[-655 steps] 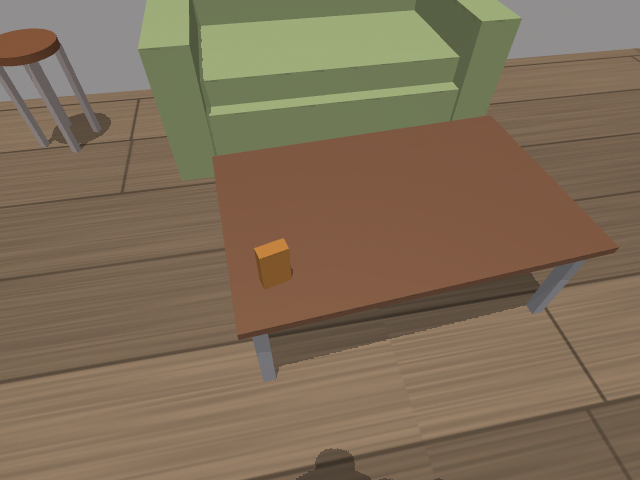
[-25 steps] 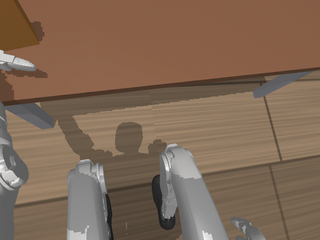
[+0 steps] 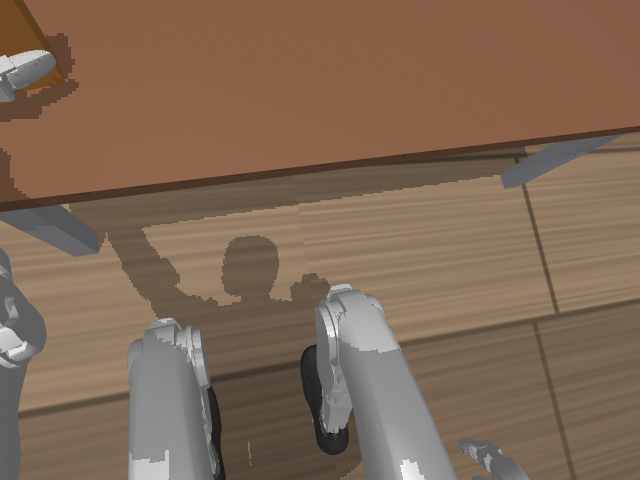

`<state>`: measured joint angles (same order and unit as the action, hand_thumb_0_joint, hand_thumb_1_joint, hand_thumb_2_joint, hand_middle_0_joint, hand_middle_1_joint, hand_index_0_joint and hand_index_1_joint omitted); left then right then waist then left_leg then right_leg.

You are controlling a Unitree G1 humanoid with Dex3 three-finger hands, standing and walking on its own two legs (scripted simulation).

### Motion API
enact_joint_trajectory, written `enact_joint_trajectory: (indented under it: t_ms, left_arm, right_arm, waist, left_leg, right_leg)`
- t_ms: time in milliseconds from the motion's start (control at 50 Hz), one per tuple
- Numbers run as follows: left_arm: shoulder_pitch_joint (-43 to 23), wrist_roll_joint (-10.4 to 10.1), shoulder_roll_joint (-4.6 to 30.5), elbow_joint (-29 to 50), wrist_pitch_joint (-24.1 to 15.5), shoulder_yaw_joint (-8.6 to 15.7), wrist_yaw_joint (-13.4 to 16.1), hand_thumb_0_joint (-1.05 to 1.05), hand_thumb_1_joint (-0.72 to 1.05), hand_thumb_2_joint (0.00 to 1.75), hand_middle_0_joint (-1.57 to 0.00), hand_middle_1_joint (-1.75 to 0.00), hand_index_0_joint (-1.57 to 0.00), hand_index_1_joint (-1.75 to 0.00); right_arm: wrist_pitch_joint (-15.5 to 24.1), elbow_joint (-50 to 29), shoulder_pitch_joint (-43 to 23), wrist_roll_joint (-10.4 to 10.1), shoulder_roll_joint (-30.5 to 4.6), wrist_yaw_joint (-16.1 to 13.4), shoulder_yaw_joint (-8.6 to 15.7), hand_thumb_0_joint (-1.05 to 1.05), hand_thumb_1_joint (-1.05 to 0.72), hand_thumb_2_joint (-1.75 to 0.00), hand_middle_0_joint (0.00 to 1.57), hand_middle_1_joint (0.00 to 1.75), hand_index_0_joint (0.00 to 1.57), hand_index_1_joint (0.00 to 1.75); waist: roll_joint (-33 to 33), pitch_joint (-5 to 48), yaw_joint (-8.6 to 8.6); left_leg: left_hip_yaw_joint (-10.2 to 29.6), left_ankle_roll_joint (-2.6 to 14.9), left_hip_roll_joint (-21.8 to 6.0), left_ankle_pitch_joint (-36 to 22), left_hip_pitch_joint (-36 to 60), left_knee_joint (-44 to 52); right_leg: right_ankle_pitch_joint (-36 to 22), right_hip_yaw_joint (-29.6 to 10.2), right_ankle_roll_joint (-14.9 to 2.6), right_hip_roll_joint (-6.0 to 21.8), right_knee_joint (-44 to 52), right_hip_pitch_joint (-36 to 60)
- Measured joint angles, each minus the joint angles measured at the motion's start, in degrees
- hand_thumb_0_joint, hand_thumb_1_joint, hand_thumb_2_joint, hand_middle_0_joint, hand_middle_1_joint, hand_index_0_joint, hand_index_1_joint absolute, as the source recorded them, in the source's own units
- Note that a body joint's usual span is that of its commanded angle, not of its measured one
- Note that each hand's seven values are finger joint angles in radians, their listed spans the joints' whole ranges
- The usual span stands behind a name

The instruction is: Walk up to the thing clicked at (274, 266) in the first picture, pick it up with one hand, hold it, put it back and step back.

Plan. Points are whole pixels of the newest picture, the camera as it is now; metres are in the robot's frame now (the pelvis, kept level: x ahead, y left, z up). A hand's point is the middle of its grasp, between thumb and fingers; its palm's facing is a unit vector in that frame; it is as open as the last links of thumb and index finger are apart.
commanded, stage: close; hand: left
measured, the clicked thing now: out of the picture +0.58 +0.24 +0.02
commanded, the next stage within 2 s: settle in 0.22 s
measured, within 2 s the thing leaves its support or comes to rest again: leaves its support in 0.62 s
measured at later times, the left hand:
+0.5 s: hand out of the picture +0.57 +0.25 +0.01, palm faces +0.24 -0.97 -0.01, open 8.2 cm
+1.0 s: hand out of the picture +0.57 +0.25 +0.09, palm faces +0.25 -0.97 -0.02, open 8.3 cm
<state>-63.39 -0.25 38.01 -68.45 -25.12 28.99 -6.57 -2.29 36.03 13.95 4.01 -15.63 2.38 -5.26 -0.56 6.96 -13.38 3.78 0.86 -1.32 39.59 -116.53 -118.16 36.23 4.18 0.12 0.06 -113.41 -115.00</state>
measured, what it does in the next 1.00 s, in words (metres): rises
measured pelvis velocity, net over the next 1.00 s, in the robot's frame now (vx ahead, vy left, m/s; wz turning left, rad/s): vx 0.01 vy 0.00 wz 0.01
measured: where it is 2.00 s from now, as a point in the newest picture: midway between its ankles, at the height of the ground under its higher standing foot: (269, 437)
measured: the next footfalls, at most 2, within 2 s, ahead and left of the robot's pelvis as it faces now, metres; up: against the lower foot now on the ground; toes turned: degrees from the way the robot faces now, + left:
none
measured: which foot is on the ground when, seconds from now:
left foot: down 0.00-1.00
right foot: down 0.00-1.00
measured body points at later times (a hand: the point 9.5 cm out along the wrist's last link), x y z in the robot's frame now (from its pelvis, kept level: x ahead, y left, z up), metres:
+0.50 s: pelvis +0.00 +0.00 -0.01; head +0.23 +0.05 +0.37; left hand +0.55 +0.30 +0.01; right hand +0.03 -0.27 -0.12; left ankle +0.07 +0.11 -0.41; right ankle +0.10 -0.12 -0.41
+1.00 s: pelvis +0.01 +0.00 +0.05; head +0.22 +0.05 +0.45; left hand +0.55 +0.30 +0.09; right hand +0.05 -0.27 -0.06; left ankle +0.07 +0.11 -0.41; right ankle +0.10 -0.12 -0.41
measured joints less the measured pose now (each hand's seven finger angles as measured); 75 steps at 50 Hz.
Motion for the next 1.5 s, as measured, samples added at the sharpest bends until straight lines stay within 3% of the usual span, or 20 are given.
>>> enact_joint_trajectory:
  t_ms: [120,240,380,540,920,1500]
  left_arm:
    - [-0.13,-0.12,-0.1,0.41,-0.09,0.21,-0.47,0.0,-0.03,0.59,-0.89,-0.78,-0.9,-0.77]
    - [-0.79,0.1,0.28,-0.64,-0.51,0.42,0.06,0.01,-0.09,0.64,-1.0,-0.93,-0.97,-0.91]
    - [-1.22,0.15,0.77,-0.96,-1.3,0.72,-0.59,0.01,-0.15,0.75,-0.97,-1.02,-0.95,-1.0]
    - [-0.58,0.83,0.62,0.81,0.63,0.52,-0.31,0.01,-0.19,0.85,-0.93,-1.1,-0.91,-1.08]
    - [2.35,-1.24,-2.0,5.72,6.08,-2.34,1.11,0.01,-0.23,0.93,-0.91,-1.17,-0.89,-1.15]
    - [5.76,-2.11,-5.13,5.65,3.9,-3.44,2.42,0.01,-0.24,0.96,-0.89,-1.2,-0.88,-1.18]
  right_arm:
    - [-0.22,-0.05,0.07,0.16,-0.19,0.18,-0.18,0.0,-0.9,-0.89,0.21,0.3,0.21,0.3]
    - [-0.41,-0.08,-0.24,0.31,-0.18,0.3,-0.24,0.0,-0.89,-0.89,0.21,0.3,0.21,0.3]
    - [-0.64,-0.5,-0.4,0.45,-0.31,0.5,-0.47,0.0,-0.89,-0.89,0.21,0.3,0.21,0.3]
    - [-1.33,-0.92,-0.1,0.1,-0.05,0.38,-0.24,0.0,-0.89,-0.89,0.21,0.3,0.21,0.3]
    - [-0.44,-0.32,0.5,-1.94,0.51,-1.7,1.07,0.0,-0.88,-0.89,0.21,0.3,0.21,0.3]
    - [0.9,0.83,1.05,-1.82,1.5,-1.67,1.53,0.0,-0.87,-0.89,0.21,0.3,0.21,0.3]
  waist:
    - [0.0,-0.35,0.02]
    - [-0.03,-0.2,-0.17]
    - [-0.05,-0.42,-0.38]
    - [-0.35,-0.5,-0.38]
    - [-0.88,1.31,1.55]
    - [-0.64,1.23,2.57]
  left_leg:
    - [0.12,-0.02,0.08,0.13,-0.32,-0.44]
    - [0.36,-0.02,0.07,0.19,-0.85,-1.15]
    - [0.43,0.02,0.06,0.07,-1.67,-2.04]
    - [0.37,-0.04,0.13,-0.22,-1.82,-2.19]
    - [-0.06,-0.18,-0.21,-1.3,7.79,7.79]
    - [-0.22,-0.29,-0.43,-2.68,19.23,18.95]
  right_leg:
    - [0.18,0.1,-0.03,0.07,-0.44,-0.27]
    - [0.18,0.33,-0.04,0.05,-0.98,-0.69]
    - [0.0,0.38,0.0,0.03,-1.76,-1.45]
    - [-0.22,0.31,-0.05,0.1,-2.02,-1.64]
    - [-1.27,0.02,-0.14,-0.3,7.76,7.77]
    - [-2.64,-0.03,-0.12,-0.62,19.08,19.38]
